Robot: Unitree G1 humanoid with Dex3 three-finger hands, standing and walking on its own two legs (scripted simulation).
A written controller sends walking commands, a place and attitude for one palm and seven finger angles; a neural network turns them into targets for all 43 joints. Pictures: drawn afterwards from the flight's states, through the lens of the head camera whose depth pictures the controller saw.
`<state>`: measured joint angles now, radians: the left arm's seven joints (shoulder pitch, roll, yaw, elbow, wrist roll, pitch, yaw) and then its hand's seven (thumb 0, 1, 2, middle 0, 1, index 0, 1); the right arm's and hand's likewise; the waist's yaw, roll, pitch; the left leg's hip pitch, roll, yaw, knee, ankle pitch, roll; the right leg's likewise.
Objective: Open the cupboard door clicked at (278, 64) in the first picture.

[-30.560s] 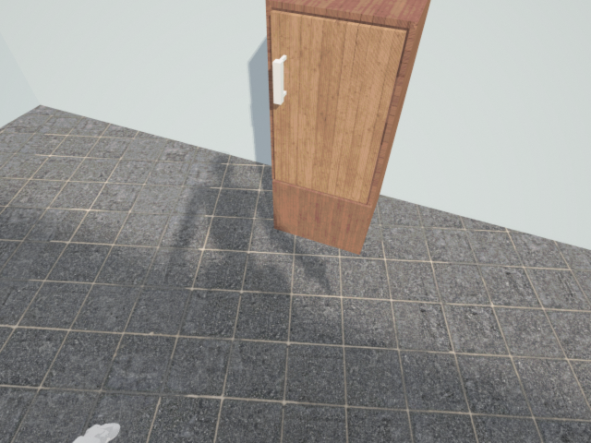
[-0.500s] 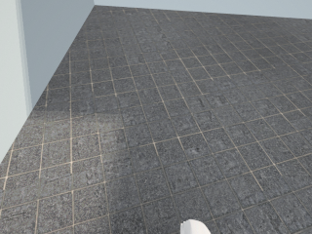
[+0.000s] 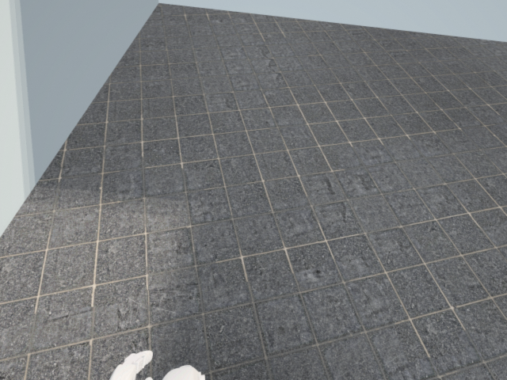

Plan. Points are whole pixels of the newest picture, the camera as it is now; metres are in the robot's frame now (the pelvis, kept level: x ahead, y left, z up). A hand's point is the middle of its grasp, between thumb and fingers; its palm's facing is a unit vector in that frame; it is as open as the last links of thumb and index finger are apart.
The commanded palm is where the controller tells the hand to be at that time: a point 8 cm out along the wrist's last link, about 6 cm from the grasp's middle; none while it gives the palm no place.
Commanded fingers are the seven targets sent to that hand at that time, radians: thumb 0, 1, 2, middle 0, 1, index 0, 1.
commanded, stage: turn to face it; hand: left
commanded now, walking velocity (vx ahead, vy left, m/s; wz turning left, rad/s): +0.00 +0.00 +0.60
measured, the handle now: out of the picture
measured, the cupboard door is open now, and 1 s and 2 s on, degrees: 50 50 50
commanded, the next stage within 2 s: none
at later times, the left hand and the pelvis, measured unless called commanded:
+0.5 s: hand out of the picture +0.07 +0.19 -0.14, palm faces +0.29 -0.90 -0.34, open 7.4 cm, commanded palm none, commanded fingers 0.00 0.90 0.90 -0.20 -0.30 -0.20 -0.30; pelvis +0.04 -0.05 +0.00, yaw +16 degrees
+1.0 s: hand out of the picture -0.05 +0.13 -0.18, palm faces +0.62 -0.74 -0.26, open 7.4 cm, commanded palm none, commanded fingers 0.00 0.90 0.90 -0.20 -0.30 -0.20 -0.30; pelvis +0.04 -0.07 +0.00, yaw +36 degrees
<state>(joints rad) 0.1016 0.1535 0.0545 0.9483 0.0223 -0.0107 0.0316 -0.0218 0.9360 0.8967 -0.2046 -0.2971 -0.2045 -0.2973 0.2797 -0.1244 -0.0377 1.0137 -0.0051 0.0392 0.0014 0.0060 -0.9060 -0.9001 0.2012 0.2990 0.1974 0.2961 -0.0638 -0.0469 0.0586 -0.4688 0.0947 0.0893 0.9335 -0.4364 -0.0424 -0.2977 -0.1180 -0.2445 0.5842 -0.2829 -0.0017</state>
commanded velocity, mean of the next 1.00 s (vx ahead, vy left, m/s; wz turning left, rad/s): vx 0.00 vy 0.00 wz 0.60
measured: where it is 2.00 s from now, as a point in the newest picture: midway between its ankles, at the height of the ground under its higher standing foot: outside the picture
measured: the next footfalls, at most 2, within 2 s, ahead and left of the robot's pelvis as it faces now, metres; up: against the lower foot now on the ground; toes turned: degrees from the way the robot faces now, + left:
left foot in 0.06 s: +0.08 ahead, +0.13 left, +0.00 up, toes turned +10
right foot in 0.46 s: +0.11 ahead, -0.14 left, +0.00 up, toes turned +12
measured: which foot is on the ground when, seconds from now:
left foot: up 0.00-0.04, down 0.06-0.46, up 0.48-0.90, down 0.92-1.00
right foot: down 0.00-0.06, up 0.08-0.44, down 0.46-0.90, up 0.92-1.00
